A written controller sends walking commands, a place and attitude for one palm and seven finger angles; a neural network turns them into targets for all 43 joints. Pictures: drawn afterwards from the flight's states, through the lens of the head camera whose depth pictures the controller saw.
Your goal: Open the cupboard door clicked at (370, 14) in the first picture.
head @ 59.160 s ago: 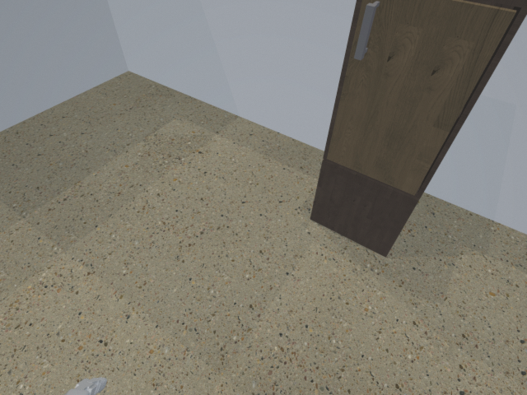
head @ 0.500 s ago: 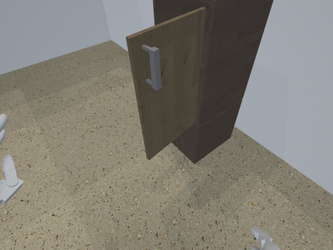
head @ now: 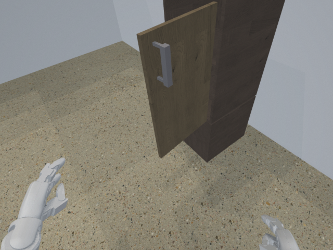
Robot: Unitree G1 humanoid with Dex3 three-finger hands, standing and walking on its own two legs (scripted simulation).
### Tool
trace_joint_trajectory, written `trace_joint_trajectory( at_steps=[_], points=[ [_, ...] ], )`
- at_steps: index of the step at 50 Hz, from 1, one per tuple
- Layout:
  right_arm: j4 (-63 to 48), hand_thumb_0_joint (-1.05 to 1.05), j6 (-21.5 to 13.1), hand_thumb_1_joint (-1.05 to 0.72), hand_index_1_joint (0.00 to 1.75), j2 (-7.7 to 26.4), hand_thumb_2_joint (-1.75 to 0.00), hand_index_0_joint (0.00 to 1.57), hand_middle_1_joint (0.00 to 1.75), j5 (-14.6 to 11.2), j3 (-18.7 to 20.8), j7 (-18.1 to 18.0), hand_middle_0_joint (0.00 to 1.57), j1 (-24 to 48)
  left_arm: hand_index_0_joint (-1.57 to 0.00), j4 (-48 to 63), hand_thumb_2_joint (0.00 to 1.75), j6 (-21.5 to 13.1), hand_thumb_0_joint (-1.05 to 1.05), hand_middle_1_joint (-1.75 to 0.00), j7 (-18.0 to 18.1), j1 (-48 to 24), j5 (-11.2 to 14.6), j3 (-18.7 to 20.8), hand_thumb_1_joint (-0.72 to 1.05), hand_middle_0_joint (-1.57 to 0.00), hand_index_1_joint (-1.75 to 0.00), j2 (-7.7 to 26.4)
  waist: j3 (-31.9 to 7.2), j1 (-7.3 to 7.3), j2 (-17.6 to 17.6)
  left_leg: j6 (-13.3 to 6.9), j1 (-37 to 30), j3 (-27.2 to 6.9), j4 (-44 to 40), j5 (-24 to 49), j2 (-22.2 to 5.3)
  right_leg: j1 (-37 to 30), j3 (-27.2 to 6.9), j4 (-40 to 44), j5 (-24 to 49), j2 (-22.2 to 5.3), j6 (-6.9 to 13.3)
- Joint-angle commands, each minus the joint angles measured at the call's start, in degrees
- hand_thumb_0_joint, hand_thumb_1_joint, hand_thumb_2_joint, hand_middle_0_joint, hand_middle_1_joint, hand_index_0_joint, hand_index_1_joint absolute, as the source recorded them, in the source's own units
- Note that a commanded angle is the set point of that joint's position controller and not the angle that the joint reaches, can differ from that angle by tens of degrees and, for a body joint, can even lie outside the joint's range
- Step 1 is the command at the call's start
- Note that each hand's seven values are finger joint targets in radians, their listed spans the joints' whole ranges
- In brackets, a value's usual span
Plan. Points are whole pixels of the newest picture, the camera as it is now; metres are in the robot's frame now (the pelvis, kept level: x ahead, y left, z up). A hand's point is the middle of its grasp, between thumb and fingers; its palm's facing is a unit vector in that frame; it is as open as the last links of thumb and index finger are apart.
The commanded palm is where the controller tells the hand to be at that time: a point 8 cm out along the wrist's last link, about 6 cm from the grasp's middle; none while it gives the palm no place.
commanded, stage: let the arm hang, fingers relaxed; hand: left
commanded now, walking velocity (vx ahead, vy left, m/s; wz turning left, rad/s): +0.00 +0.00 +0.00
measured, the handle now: (162, 64) +0.61 +0.05 +0.16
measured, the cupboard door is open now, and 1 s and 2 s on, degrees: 97 97 97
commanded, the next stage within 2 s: look to check the result in 0.98 s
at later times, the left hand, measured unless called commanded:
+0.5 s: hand out of the picture -0.09 +0.21 -0.16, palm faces +0.06 -0.96 -0.26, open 7.3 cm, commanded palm none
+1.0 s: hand out of the picture +0.00 +0.18 -0.16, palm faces +0.06 -0.98 -0.20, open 7.3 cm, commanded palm none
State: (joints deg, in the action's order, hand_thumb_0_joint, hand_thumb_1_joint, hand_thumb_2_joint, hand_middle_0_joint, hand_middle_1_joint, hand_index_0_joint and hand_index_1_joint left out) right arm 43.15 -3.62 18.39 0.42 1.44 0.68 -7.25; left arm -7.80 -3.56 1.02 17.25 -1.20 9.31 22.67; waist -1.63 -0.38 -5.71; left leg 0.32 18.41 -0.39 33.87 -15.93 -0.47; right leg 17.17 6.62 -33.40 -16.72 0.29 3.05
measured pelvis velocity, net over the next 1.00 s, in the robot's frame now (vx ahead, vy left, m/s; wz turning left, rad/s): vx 0.00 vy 0.01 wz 0.00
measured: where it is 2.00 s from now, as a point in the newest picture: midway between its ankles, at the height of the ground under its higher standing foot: outside the picture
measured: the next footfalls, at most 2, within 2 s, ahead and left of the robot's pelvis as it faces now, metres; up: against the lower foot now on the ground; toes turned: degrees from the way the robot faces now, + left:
none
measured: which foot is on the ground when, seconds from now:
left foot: down 0.00-1.00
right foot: down 0.00-1.00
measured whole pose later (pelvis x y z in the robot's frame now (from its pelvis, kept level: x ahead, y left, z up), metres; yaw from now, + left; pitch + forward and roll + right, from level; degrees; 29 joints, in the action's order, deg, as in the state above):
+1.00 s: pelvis +0.00 +0.01 +0.01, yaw +0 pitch -1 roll +0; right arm 64.6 0.6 6.6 1.3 0.2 -1.7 -18.1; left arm -65.2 -0.4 2.1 16.3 -0.1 1.2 7.0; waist 1.4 0.5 -1.2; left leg -0.6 12.3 0.1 25.0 -11.6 0.9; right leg 11.5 5.9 -25.7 -13.2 -0.6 2.0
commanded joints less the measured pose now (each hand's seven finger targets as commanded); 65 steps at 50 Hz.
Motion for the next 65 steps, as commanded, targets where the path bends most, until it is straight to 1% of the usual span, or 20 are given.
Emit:
trace_joint_trajectory(
  at_steps=[1, 2, 4, 6, 7, 9, 13, 15, 17, 19, 26, 28, 31, 34, 37, 43, 47, 57, 61, 65],
  points=[
    [-2.38, 0.0, 0.59, -0.9, 0.3, 7.29, -0.9, 0.2, 0.3, 0.82, 1.52, -0.78, 0.2, -0.17, -0.2, -14.68, 0.9, 2.25, 0.0, -0.3, -1.75, -2.11, -0.91, -3.73, 0.9, -0.2, -0.3, 1.89, -1.98, 0.17, 18.24, -4.35, 4.31, -7.74, -4.19, 11.76, -5.67, -5.17, -8.05, 5.76, 8.07, -7.3, 0.36],
    [-1.51, 0.0, 1.3, -0.9, 0.3, 6.04, -0.9, 0.2, 0.3, 0.88, 1.21, -0.8, 0.2, -1.19, -0.2, -18.07, 0.9, 2.58, 0.0, -0.3, -1.41, -3.98, -0.88, -4.34, 0.9, -0.2, -0.3, 1.7, -2.46, 0.91, 19.03, -3.43, 1.61, -5.93, -2.71, 10.36, -3.96, -3.53, -9.18, 7.25, 6.93, -9.02, 1.58],
    [1.42, 0.0, 2.8, -0.9, 0.3, 2.98, -0.9, 0.2, 0.3, 1.34, 0.18, -1.01, 0.2, -3.32, -0.2, -24.59, 0.9, 3.6, 0.0, -0.3, -0.8, -5.71, -0.39, -5.76, 0.9, -0.2, -0.3, -0.63, -1.89, 1.72, 15.88, -2.64, -2.53, -3.77, -1.92, 8.44, -2.7, -0.62, -9.76, 9.53, 3.39, -10.4, 2.21],
    [3.62, 0.0, 3.68, -0.9, 0.3, 1.63, -0.9, 0.2, 0.3, 1.53, -0.51, -1.06, 0.2, -3.83, -0.2, -29.81, 0.9, 4.14, 0.0, -0.3, -0.45, -6.23, -0.07, -6.66, 0.9, -0.2, -0.3, -1.46, -0.69, 1.64, 7.49, -2.55, -3.03, -4.58, -5.25, 7.67, -3.1, -0.7, -9.18, 10.04, -0.66, -9.07, 1.37],
    [4.39, 0.0, 3.9, -0.9, 0.3, 1.89, -0.9, 0.2, 0.3, 1.61, -0.8, -1.12, 0.2, -3.4, -0.2, -32.24, 0.9, 4.35, 0.0, -0.3, -0.22, -5.47, 0.05, -6.85, 0.9, -0.2, -0.3, -1.42, 0.51, 0.96, 2.71, -2.83, -1.55, -6.17, -8.15, 6.43, -4.0, -1.9, -8.31, 9.77, -2.87, -7.39, 0.52],
    [6.58, 0.0, 4.05, -0.9, 0.3, 0.75, -0.9, 0.2, 0.3, 1.52, -0.98, -1.32, 0.2, -3.42, -0.2, -37.67, 0.9, 4.24, 0.0, -0.3, -0.17, -3.21, 0.34, -6.89, 0.9, -0.2, -0.3, -2.24, 1.85, 0.05, -3.6, -2.96, 2.88, -7.01, -11.91, 1.22, -4.31, -6.32, -7.77, 10.14, -2.8, -6.36, -0.18],
    [10.44, 0.0, 4.79, -0.9, 0.3, -1.47, -0.9, 0.2, 0.3, 1.5, -0.57, -2.04, 0.2, -7.61, -0.2, -45.39, 0.9, 4.07, 0.0, -0.3, 0.15, 0.1, 0.54, -6.28, 0.9, -0.2, -0.3, -4.39, 2.42, 0.17, -7.09, -2.63, 3.93, -6.73, -14.27, -8.05, -3.81, -7.78, -7.08, 12.74, -5.95, -6.15, 0.39],
    [11.94, 0.0, 5.17, -0.9, 0.3, -1.92, -0.9, 0.2, 0.3, 1.45, -0.26, -2.17, 0.2, -9.54, -0.2, -47.88, 0.9, 4.08, 0.0, -0.3, 0.05, 0.94, 0.62, -6.48, 0.9, -0.2, -0.3, -4.81, 3.45, 0.3, -6.48, -2.67, 4.41, -6.88, -15.16, -11.12, -3.65, -6.75, -6.9, 13.26, -8.0, -5.74, 0.28],
    [13.05, 0.0, 5.38, -0.9, 0.3, -2.13, -0.9, 0.2, 0.3, 1.27, 0.11, -2.3, 0.2, -11.75, -0.2, -50.09, 0.9, 4.02, 0.0, -0.3, 0.13, 1.36, 0.51, -6.62, 0.9, -0.2, -0.3, -5.39, 5.04, 0.54, -0.87, -2.84, 4.14, -7.37, -15.69, -11.66, -4.16, -5.31, -6.57, 14.08, -9.49, -5.43, 0.12],
    [14.39, 0.0, 5.32, -0.9, 0.3, -2.73, -0.9, 0.2, 0.3, 1.29, 0.35, -2.42, 0.2, -13.42, -0.2, -51.7, 0.9, 4.03, 0.0, -0.3, 0.16, 1.89, 0.45, -6.75, 0.9, -0.2, -0.3, -6.61, 6.29, 0.75, 2.62, -3.08, 4.06, -7.56, -15.86, -11.87, -4.17, -3.81, -6.8, 14.56, -10.65, -5.48, 0.01],
    [17.78, 0.0, 4.8, -0.9, 0.3, -5.19, -0.9, 0.2, 0.3, 1.05, 0.03, -2.46, 0.2, -17.04, -0.2, -55.28, 0.9, 3.4, 0.0, -0.3, 0.7, 3.48, 0.58, -6.91, 0.9, -0.2, -0.3, -7.86, 5.54, 1.28, 9.51, -2.8, -0.82, -4.23, -11.77, -3.86, -2.91, -1.07, -8.56, 16.72, -10.92, -7.78, 0.93],
    [18.68, 0.0, 4.91, -0.9, 0.3, -6.07, -0.9, 0.2, 0.3, 1.08, 0.01, -2.4, 0.2, -17.42, -0.2, -55.78, 0.9, 3.46, 0.0, -0.3, 0.87, 3.09, 0.57, -6.87, 0.9, -0.2, -0.3, -7.88, 6.57, 1.51, 8.51, -2.68, -2.0, -3.66, -10.62, -3.95, -2.6, 1.94, -8.97, 17.41, -13.44, -8.24, 1.22],
    [19.52, 0.0, 4.83, -0.9, 0.3, -6.89, -0.9, 0.2, 0.3, 1.26, -0.38, -2.44, 0.2, -17.61, -0.2, -56.11, 0.9, 3.65, 0.0, -0.3, 1.0, 3.05, 0.56, -6.98, 0.9, -0.2, -0.3, -8.68, 9.3, 1.37, 7.15, -2.86, -0.45, -4.68, -12.65, -4.49, -3.31, 2.76, -8.27, 16.14, -12.33, -7.32, 0.76],
    [19.72, 0.0, 4.46, -0.9, 0.3, -7.05, -0.9, 0.2, 0.3, 1.26, -0.51, -2.56, 0.2, -16.84, -0.2, -56.49, 0.9, 3.64, 0.0, -0.3, 1.07, 3.78, 0.6, -6.98, 0.9, -0.2, -0.3, -9.25, 10.48, 0.64, 4.17, -3.0, 2.73, -6.03, -15.65, -5.48, -4.03, -0.53, -7.53, 14.21, -8.1, -6.18, 0.07],
    [19.56, 0.0, 4.0, -0.9, 0.3, -6.88, -0.9, 0.2, 0.3, 1.14, -0.5, -2.71, 0.2, -15.91, -0.2, -56.59, 0.9, 3.52, 0.0, -0.3, 1.14, 4.38, 0.54, -6.86, 0.9, -0.2, -0.3, -9.7, 9.47, -0.08, 2.02, -3.13, 3.8, -7.04, -17.42, -5.47, -4.55, -3.99, -6.83, 12.73, -3.44, -5.68, -0.34],
    [20.01, 0.0, 3.51, -0.9, 0.3, -7.79, -0.9, 0.2, 0.3, 0.98, -0.64, -2.75, 0.2, -15.8, -0.2, -56.7, 0.9, 2.72, 0.0, -0.3, 1.21, 3.57, 0.8, -6.92, 0.9, -0.2, -0.3, -10.13, 5.76, 0.38, 4.03, -2.48, -0.85, -4.29, -14.58, 4.04, -3.76, -6.3, -7.12, 13.6, 1.83, -7.19, 0.03],
    [20.29, 0.0, 3.6, -0.9, 0.3, -7.55, -0.9, 0.2, 0.3, 0.78, -0.66, -2.82, 0.2, -15.3, -0.2, -56.62, 0.9, 2.49, 0.0, -0.3, 1.26, 3.15, 0.8, -7.0, 0.9, -0.2, -0.3, -9.86, 5.95, 0.59, 5.4, -2.12, -2.79, -3.54, -13.77, 6.92, -3.85, -6.21, -7.05, 14.29, 3.47, -7.25, -0.05],
    [21.11, 0.0, 3.58, -0.9, 0.3, -6.72, -0.9, 0.2, 0.3, 0.66, -0.86, -3.02, 0.2, -13.86, -0.2, -57.26, 0.9, 2.34, 0.0, -0.3, 1.34, 3.28, 0.92, -7.24, 0.9, -0.2, -0.3, -9.97, 5.33, 0.66, 5.94, -1.98, -6.0, -3.19, -13.47, 10.57, -4.22, -7.39, -6.62, 14.77, 7.0, -7.21, -0.22],
    [21.56, 0.0, 3.58, -0.9, 0.3, -6.75, -0.9, 0.2, 0.3, 0.75, -1.04, -3.12, 0.2, -13.39, -0.2, -57.49, 0.9, 2.44, 0.0, -0.3, 1.3, 3.06, 0.98, -7.42, 0.9, -0.2, -0.3, -10.14, 6.41, 0.73, 4.28, -1.93, -6.12, -3.16, -14.13, 10.69, -4.31, -7.52, -6.78, 14.88, 7.71, -7.2, -0.23],
    [21.71, 0.0, 3.51, -0.9, 0.3, -6.71, -0.9, 0.2, 0.3, 0.74, -1.12, -3.17, 0.2, -13.05, -0.2, -57.67, 0.9, 2.48, 0.0, -0.3, 1.28, 3.12, 0.98, -7.4, 0.9, -0.2, -0.3, -10.12, 6.32, 0.63, 4.56, -1.99, -6.29, -3.34, -14.41, 10.75, -4.34, -8.05, -6.84, 15.03, 7.78, -7.13, -0.27]
  ],
)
